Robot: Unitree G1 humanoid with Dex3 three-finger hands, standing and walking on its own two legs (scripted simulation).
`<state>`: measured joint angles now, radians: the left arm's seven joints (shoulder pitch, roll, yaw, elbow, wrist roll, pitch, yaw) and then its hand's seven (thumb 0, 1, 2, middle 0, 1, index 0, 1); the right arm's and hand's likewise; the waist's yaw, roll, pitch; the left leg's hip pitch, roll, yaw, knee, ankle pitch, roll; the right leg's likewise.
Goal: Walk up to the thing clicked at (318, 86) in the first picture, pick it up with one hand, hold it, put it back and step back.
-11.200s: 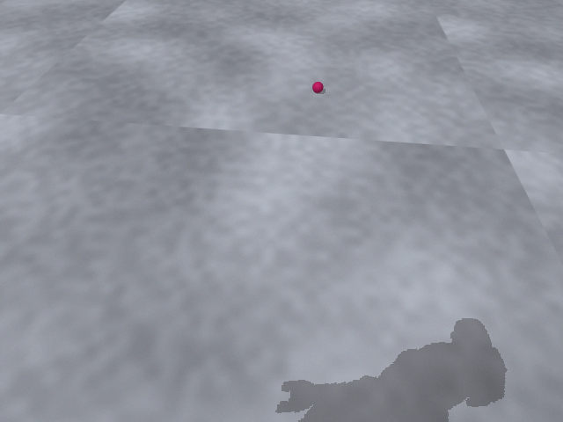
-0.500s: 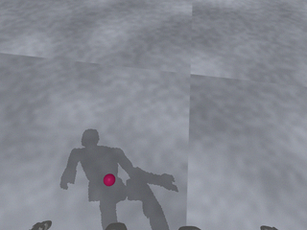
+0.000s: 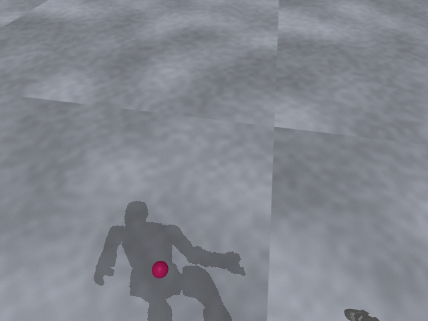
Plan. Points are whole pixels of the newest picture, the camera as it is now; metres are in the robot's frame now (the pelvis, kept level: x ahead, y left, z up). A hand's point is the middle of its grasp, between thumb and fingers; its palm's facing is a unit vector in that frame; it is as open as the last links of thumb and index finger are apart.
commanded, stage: walk up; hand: left
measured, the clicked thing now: (160, 269) +0.44 +0.25 -0.74
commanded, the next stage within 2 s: stand in 1.10 s
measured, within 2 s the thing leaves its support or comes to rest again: neither
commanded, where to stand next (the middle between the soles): +0.05 +0.02 m, yaw -2 degrees
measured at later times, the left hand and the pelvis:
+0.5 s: hand out of the picture +0.08 +0.28 -0.15, palm faces -0.03 -0.93 -0.35, open 7.4 cm; pelvis +0.00 +0.02 +0.01, yaw -1 degrees
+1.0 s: hand out of the picture +0.08 +0.27 -0.15, palm faces -0.04 -0.93 -0.37, open 7.4 cm; pelvis +0.00 +0.01 +0.01, yaw -1 degrees
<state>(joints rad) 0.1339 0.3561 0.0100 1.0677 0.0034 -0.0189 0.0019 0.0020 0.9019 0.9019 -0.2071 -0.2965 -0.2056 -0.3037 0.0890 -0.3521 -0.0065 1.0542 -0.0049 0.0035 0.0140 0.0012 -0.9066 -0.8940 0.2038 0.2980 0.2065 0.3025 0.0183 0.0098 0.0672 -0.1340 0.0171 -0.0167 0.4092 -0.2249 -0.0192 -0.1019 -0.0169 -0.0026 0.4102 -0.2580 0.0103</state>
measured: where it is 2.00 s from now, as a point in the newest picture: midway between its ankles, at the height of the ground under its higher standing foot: outside the picture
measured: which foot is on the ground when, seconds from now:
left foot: down 0.00-1.00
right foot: down 0.00-1.00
